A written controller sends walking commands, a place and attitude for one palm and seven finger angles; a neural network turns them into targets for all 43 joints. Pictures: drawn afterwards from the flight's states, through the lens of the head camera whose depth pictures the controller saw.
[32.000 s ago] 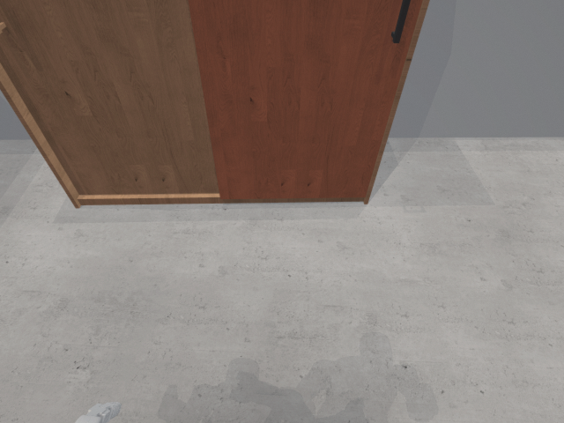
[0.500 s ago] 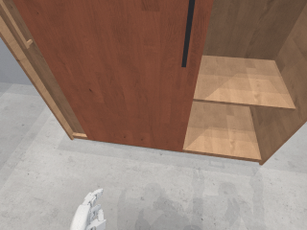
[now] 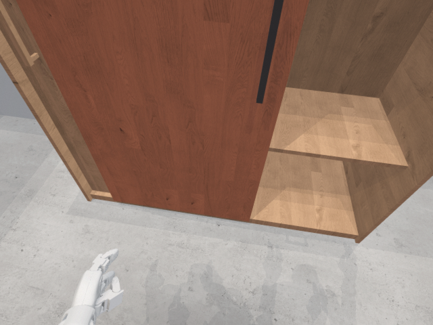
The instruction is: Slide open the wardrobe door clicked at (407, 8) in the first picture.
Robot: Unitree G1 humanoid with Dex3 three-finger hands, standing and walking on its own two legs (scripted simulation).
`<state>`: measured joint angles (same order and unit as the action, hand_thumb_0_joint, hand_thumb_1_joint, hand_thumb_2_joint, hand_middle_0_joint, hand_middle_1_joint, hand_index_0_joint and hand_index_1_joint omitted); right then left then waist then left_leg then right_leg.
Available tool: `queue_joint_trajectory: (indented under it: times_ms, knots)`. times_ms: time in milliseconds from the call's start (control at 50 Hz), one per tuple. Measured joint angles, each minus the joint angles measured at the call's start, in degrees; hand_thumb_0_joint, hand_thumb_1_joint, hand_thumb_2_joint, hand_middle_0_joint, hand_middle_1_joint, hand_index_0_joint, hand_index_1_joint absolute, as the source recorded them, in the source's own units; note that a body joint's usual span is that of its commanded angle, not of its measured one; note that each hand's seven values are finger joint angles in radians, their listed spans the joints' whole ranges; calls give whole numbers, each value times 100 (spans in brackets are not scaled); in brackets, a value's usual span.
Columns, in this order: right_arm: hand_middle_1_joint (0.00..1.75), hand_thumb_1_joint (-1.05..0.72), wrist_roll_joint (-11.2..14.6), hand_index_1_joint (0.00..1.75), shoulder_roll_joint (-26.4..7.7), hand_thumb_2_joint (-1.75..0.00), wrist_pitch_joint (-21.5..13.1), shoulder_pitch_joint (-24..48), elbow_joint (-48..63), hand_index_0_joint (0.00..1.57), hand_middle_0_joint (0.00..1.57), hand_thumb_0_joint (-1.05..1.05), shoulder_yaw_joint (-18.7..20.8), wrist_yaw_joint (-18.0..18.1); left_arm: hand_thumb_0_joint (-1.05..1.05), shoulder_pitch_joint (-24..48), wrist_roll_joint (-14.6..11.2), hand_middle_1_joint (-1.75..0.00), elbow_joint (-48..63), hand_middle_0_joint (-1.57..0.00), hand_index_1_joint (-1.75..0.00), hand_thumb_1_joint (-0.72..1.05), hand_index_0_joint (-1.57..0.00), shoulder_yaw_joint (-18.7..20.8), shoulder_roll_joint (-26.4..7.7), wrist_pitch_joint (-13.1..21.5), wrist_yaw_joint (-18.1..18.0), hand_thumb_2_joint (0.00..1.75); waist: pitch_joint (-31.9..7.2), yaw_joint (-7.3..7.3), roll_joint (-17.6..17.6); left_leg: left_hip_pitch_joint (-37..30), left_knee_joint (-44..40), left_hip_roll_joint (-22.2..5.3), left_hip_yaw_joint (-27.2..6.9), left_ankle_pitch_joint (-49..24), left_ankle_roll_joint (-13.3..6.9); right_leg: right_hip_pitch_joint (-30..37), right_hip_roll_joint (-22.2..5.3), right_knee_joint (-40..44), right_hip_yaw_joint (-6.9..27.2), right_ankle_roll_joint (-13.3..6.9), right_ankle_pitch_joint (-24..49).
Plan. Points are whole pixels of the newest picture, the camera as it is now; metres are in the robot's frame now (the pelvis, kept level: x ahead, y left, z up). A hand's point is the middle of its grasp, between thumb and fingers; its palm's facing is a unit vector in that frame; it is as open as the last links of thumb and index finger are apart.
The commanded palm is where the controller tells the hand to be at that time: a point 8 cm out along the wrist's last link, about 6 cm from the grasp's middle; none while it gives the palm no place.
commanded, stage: let the arm hang, fingers relaxed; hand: right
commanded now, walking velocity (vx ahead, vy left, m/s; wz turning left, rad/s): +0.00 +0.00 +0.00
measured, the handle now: (269, 45) +0.69 -0.08 +0.19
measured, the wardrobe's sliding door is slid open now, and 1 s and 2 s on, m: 0.54 0.54 0.54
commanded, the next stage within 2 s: look to check the result in 1.06 s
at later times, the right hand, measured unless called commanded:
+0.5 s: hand out of the picture -0.05 -0.22 -0.17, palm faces +0.02 +0.97 -0.25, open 7.1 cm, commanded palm none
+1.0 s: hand out of the picture +0.00 -0.20 -0.17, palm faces +0.02 +0.98 -0.20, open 7.3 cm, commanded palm none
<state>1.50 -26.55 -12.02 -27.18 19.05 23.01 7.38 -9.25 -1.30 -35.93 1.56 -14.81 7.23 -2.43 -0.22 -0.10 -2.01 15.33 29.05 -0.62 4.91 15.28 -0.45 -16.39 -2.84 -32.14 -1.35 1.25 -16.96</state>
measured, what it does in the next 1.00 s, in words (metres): stands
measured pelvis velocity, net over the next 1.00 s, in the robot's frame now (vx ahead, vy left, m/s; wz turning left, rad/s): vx -0.02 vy -0.03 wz -0.01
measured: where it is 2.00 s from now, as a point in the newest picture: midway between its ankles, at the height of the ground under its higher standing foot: outside the picture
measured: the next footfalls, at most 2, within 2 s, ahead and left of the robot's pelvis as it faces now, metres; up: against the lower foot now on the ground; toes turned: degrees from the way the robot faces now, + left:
none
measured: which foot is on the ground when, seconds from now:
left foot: down 0.00-1.00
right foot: down 0.00-1.00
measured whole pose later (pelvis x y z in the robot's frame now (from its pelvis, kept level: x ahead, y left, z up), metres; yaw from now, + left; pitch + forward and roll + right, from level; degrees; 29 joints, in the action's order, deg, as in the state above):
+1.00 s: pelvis -0.02 -0.03 +0.00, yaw -1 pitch +0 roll +0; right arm -1.4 -9.3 0.2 -13.3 -61.8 1.0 1.2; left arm -14.9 1.3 -60.8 0.9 -9.3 -0.6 -1.5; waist 1.7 -0.4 -0.3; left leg 14.4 26.5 -3.4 3.6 12.2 1.6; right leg -14.5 0.5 -27.4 -2.1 -1.6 -13.2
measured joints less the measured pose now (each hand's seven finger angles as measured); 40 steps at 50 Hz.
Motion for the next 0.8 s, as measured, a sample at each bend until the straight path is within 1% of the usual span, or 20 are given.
queue_joint_trajectory:
  times_ms: [20, 60, 100, 160, 220, 240, 260, 280, 320, 420, 500, 560, 700, 800]
  knots:
    - [30, -89, -70, 30, 114, -89, 261, 338, -667, 20, 20, 0, -344, -168, 1, 50, 19, -30, -159, -20, -30, 90, -20, -2, -119, -63, 107, 89, -86, 33, -121, 90, 106, -43, 28, 37, 21, -71, 38, -44, 24, -24, -33]
    - [30, -90, -166, 30, 444, -90, 802, 886, -2122, 20, 20, 0, -952, -428, 1, 187, 82, -30, -479, -20, -30, 90, -20, -24, -263, -262, 219, 89, -234, 48, -292, 296, 348, -148, 34, 120, 66, -250, 131, -192, 31, -95, -70]
    - [30, -90, -252, 30, 776, -90, 1199, 1220, -3474, 19, 19, 0, -1441, -605, 1, 278, 154, -30, -707, -20, -30, 90, -20, -76, -271, -461, 264, 89, -249, 22, -335, 446, 552, -223, 3, 179, 87, -354, 197, -300, 5, -145, -67]
    - [29, -91, -343, 30, 1225, -89, 1484, 1372, -4965, 19, 19, 0, -2015, -748, 1, 209, 240, -30, -914, -20, -30, 90, -20, -158, -81, -661, 285, 89, -92, -63, -126, 556, 768, -293, -29, 226, 71, -399, 258, -375, -20, -154, -32]
    - [29, -91, -351, 30, 1627, -89, 1599, 1308, -5970, 19, 19, 1, -2369, -789, 1, -21, 296, -30, -1137, -20, -30, 90, -20, -239, 169, -815, 278, 89, 164, -125, 242, 534, 853, -321, -12, 229, 46, -362, 282, -398, 1, -138, 16]
    - [30, -92, -317, 30, 1742, -89, 1609, 1267, -6220, 19, 20, 1, -2403, -777, 1, -110, 306, -30, -1233, -20, -30, 90, -20, -259, 243, -856, 271, 89, 242, -132, 349, 507, 827, -309, 8, 202, 48, -353, 271, -396, 21, -133, 35]
    - [30, -95, -220, 30, 1793, -89, 1542, 1275, -6336, 20, 20, -2, -2230, -671, 1, -224, 313, -30, -1333, -20, -30, 90, -20, -264, 317, -886, 255, 89, 305, -115, 430, 479, 766, -286, 62, 155, 46, -372, 251, -394, 73, -125, 63]
    - [30, -99, -213, 30, 1747, -89, 1490, 1313, -6436, 20, 21, -4, -2157, -624, 1, -333, 318, -30, -1444, -20, -30, 90, -20, -271, 377, -918, 242, 89, 360, -73, 486, 446, 683, -258, 111, 94, 37, -382, 227, -375, 120, -113, 100]
    - [30, -101, -267, 30, 1604, -89, 1453, 1345, -6666, 21, 21, -5, -2147, -646, 1, -503, 334, -30, -1659, -20, -30, 90, -20, -264, 447, -995, 226, 89, 422, -17, 514, 388, 499, -197, 175, -36, 12, -398, 176, -321, 179, -96, 173]
    - [30, -98, -313, 30, 1425, -89, 1452, 1170, -7237, 20, 21, -4, -2136, -698, 1, -813, 333, -30, -1957, -20, -30, 90, -20, -107, 421, -1089, 173, 89, 405, -35, 291, 333, 236, -133, 172, -172, -2, -402, 137, -193, 184, -123, 284]
    - [30, -95, -323, 30, 1372, -89, 1444, 1004, -7578, 20, 20, -2, -2105, -688, 1, -941, 315, -30, -2073, -20, -30, 90, -20, -14, 367, -1067, 153, 89, 358, -59, 113, 337, 176, -158, 98, -287, 12, -377, 172, -130, 117, -173, 306]
    - [30, -93, -321, 30, 1368, -89, 1452, 962, -7763, 20, 20, -1, -2092, -671, 1, -993, 304, -30, -2140, -20, -30, 90, -20, 20, 369, -1039, 152, 89, 313, -79, 42, 339, 207, -182, 64, -258, 32, -373, 195, -169, 86, -208, 247]
    - [30, -91, -303, 30, 1477, -89, 1442, 1161, -7924, 20, 20, 0, -2114, -658, 1, -1026, 316, -30, -2340, -20, -30, 90, -20, -33, 549, -955, 140, 89, 169, -84, 122, 307, 206, -234, -25, -107, 98, -283, 256, -61, 9, -258, 285]
    - [30, -91, -284, 30, 1627, -89, 1288, 1367, -7919, 20, 20, 0, -2179, -651, 1, -890, 282, -30, -2437, -20, -30, 90, -20, -103, 675, -854, 130, 89, 182, -47, 209, 154, -75, -268, -83, -377, 170, -114, 319, 219, -25, -287, 397]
